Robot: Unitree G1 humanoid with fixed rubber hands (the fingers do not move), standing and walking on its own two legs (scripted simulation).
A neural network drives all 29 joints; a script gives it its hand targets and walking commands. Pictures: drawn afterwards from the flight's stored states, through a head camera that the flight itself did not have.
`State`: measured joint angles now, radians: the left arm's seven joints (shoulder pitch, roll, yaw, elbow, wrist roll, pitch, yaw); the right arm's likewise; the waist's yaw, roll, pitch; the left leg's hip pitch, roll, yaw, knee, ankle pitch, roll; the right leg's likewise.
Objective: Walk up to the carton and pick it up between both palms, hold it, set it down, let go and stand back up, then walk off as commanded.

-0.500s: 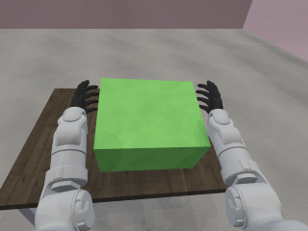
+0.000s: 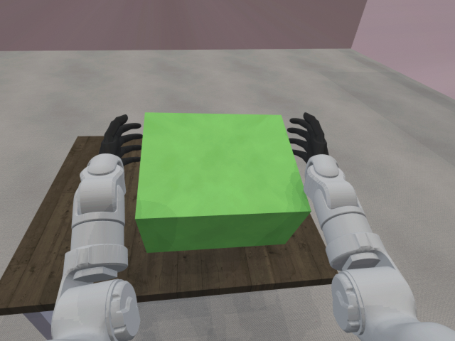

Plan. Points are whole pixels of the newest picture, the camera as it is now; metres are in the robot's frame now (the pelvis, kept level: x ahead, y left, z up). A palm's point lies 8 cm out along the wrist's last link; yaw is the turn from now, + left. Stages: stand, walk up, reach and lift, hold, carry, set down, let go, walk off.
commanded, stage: reach and lift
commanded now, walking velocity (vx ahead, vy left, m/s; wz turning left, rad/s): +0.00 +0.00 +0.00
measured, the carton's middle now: (217, 180) +0.38 +0.01 +0.12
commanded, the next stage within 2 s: hold in 0.10 s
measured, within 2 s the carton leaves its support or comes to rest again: neither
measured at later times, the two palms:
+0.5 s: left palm (112, 155) +0.35 +0.19 +0.20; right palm (325, 152) +0.35 -0.17 +0.21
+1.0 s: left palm (112, 154) +0.35 +0.19 +0.20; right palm (325, 150) +0.36 -0.17 +0.22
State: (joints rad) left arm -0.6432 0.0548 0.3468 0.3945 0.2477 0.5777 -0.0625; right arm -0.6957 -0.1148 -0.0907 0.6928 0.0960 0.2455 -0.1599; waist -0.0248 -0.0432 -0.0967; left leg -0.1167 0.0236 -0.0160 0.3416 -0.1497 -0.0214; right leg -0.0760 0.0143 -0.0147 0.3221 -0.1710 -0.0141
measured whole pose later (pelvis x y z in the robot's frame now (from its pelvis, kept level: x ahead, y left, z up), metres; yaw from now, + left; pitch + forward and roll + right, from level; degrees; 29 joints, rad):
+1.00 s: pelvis +0.00 +0.00 +0.00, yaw +0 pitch -6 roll +0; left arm -0.64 0.05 0.35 0.32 0.29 0.68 -0.11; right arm -0.71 -0.12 -0.10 0.63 0.10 0.32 -0.15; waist -0.05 -0.04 -0.10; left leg -0.09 0.02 -0.02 0.33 -0.14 -0.02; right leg -0.05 0.01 -0.01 0.32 -0.17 -0.01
